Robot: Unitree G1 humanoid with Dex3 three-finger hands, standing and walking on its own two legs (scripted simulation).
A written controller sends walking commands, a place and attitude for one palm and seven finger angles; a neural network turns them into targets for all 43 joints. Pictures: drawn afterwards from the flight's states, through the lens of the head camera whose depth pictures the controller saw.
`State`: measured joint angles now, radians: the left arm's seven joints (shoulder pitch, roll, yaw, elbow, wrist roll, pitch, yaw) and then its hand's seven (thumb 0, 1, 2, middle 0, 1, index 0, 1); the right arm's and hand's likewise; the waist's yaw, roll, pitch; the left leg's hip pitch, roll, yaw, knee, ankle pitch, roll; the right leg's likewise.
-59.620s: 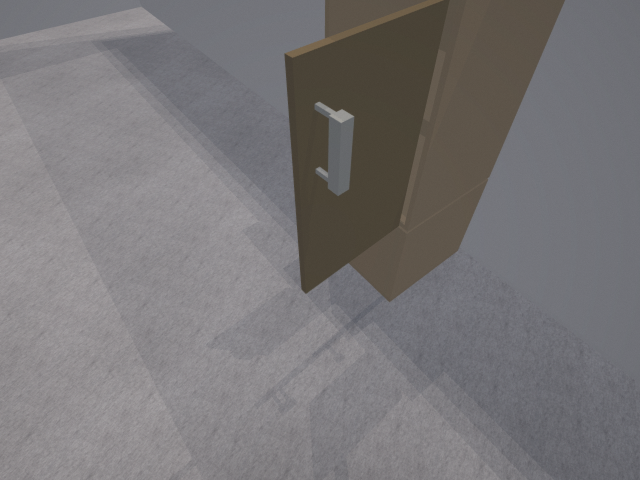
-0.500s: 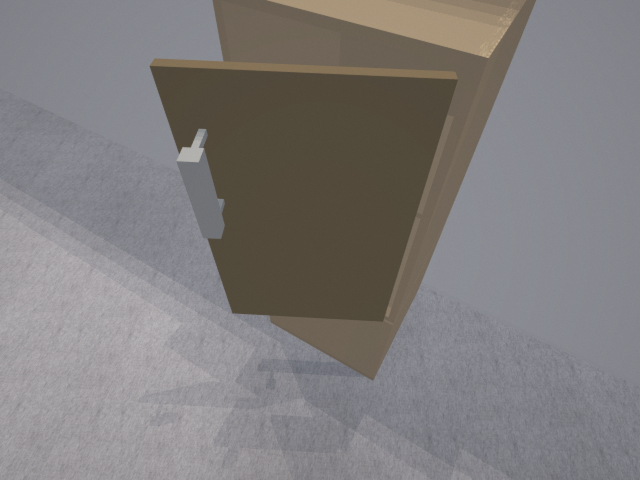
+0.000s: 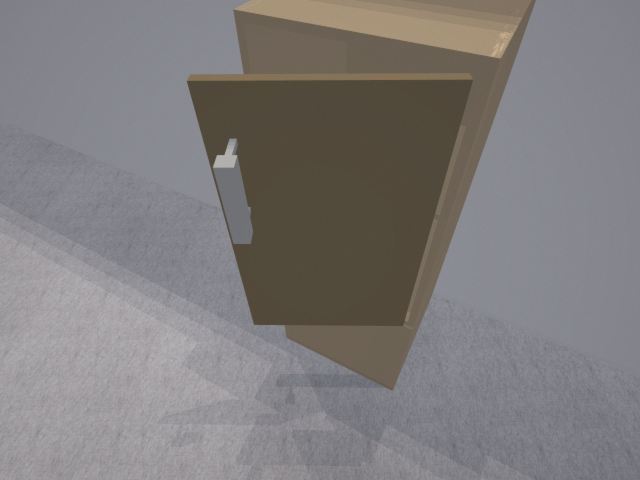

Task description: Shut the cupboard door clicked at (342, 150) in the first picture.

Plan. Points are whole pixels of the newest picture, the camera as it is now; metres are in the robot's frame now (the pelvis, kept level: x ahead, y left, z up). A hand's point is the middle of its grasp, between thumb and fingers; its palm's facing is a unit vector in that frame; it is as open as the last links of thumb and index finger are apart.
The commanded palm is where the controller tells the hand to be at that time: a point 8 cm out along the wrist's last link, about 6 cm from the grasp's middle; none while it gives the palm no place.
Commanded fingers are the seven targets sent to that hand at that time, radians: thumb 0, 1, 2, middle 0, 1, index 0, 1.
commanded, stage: come to a stop and stand still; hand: left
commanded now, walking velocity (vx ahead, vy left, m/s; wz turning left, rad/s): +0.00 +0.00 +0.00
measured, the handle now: (237, 192) +0.47 +0.16 +0.10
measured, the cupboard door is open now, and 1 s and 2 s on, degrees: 27 27 27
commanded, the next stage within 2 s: look again from close up in 0.32 s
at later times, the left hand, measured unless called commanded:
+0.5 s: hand out of the picture -0.01 +0.18 -0.16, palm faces -0.01 -0.99 -0.17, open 7.4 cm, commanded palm none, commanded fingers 0.00 0.90 0.90 -0.20 -0.30 -0.20 -0.30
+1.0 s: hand out of the picture +0.01 +0.16 -0.16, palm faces +0.01 -0.98 -0.18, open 7.4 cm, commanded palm none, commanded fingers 0.00 0.90 0.90 -0.20 -0.30 -0.20 -0.30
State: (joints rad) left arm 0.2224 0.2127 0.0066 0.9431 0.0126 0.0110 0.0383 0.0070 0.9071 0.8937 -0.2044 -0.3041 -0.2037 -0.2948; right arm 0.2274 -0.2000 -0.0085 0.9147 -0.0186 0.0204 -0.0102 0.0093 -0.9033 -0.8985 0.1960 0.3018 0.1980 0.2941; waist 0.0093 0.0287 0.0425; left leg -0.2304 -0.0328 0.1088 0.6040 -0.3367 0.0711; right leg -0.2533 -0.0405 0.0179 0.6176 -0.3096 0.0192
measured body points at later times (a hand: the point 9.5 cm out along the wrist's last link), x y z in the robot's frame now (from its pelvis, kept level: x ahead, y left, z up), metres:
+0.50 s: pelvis +0.00 +0.01 +0.01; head +0.01 +0.02 +0.46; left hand -0.01 +0.23 -0.15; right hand +0.00 -0.21 -0.14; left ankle +0.00 +0.07 -0.73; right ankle +0.01 -0.14 -0.73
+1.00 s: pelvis +0.01 +0.00 +0.02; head +0.02 +0.00 +0.46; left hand +0.01 +0.22 -0.15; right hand +0.02 -0.23 -0.14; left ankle +0.00 +0.07 -0.73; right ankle +0.01 -0.14 -0.73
